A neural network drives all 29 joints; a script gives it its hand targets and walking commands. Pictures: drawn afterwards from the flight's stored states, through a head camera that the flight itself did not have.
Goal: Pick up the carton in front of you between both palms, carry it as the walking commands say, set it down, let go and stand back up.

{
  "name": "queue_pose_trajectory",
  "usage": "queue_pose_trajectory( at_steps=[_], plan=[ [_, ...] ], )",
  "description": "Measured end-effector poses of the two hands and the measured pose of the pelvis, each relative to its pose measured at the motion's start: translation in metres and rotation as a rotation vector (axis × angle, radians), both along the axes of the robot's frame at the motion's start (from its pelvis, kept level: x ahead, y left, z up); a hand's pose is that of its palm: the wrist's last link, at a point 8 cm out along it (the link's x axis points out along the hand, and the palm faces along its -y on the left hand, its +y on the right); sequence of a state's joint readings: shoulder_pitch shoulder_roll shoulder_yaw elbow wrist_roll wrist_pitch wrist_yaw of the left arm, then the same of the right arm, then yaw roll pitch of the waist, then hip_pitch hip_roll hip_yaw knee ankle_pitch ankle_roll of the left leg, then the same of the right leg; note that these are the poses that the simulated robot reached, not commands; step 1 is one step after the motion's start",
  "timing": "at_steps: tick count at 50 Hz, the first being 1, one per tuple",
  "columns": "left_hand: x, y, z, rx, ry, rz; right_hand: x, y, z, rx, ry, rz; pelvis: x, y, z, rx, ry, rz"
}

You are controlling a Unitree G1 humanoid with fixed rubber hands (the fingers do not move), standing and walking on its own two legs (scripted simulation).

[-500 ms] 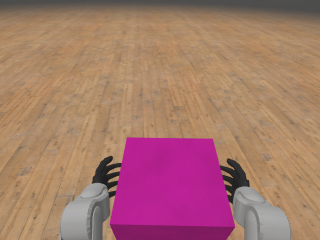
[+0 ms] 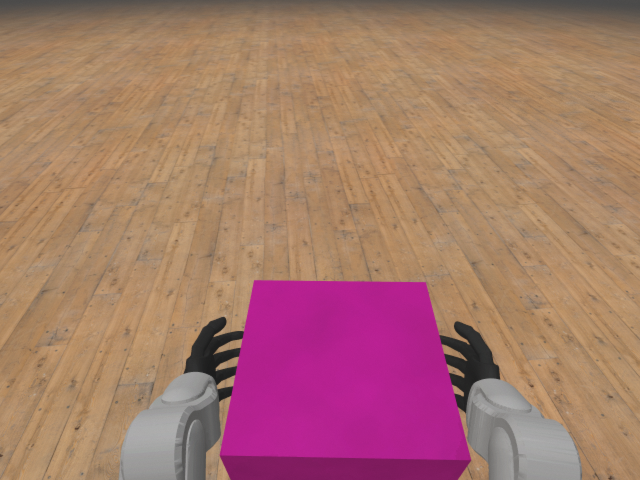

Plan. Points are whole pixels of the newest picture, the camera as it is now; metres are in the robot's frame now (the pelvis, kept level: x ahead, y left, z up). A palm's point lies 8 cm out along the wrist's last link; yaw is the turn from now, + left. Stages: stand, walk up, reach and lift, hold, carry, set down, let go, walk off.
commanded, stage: carry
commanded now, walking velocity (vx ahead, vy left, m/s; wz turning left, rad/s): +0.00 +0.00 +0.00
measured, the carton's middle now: (338, 408) +0.25 +0.00 +0.02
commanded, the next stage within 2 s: hold in 1.44 s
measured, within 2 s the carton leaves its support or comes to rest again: neither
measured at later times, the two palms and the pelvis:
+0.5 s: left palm (218, 406) +0.23 +0.14 +0.04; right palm (472, 413) +0.23 -0.16 +0.04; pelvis -0.03 -0.01 +0.00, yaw +0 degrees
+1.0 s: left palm (226, 392) +0.25 +0.14 +0.04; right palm (470, 398) +0.25 -0.16 +0.04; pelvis -0.03 -0.01 +0.00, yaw +0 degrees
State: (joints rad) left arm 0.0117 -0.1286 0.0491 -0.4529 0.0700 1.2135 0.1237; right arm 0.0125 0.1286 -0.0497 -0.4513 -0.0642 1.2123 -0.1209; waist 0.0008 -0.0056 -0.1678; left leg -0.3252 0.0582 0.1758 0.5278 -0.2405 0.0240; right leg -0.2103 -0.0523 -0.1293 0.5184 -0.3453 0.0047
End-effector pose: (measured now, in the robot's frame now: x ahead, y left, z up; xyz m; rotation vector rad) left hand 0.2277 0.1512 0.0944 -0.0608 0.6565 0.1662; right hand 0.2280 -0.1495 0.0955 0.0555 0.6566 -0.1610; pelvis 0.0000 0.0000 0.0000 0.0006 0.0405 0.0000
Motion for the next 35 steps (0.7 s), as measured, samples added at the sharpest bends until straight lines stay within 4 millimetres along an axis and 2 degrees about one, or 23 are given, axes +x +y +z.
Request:
queue_pose_trajectory(
  at_steps=[6, 16, 29, 35],
  plan=[
    [-0.005, -0.003, -0.012, 0.011, 0.037, -0.021, -0.006, -0.002, -0.011, -0.01, 0.037, 0.016, -0.01, -0.002, 0.001, -0.001, -0.005, 0.0],
    [-0.003, -0.006, -0.03, 0.043, 0.05, -0.041, -0.004, -0.005, -0.03, -0.044, 0.05, 0.033, -0.025, -0.004, 0.001, -0.003, -0.004, -0.001],
    [0.01, -0.008, -0.062, 0.088, 0.051, -0.071, 0.01, -0.007, -0.062, -0.087, 0.051, 0.063, -0.035, -0.006, 0.001, -0.005, -0.003, -0.001],
    [0.019, -0.009, -0.067, 0.09, 0.019, -0.068, 0.019, -0.007, -0.067, -0.091, 0.019, 0.065, -0.036, -0.007, 0.0, -0.005, -0.001, -0.001]
  ],
)
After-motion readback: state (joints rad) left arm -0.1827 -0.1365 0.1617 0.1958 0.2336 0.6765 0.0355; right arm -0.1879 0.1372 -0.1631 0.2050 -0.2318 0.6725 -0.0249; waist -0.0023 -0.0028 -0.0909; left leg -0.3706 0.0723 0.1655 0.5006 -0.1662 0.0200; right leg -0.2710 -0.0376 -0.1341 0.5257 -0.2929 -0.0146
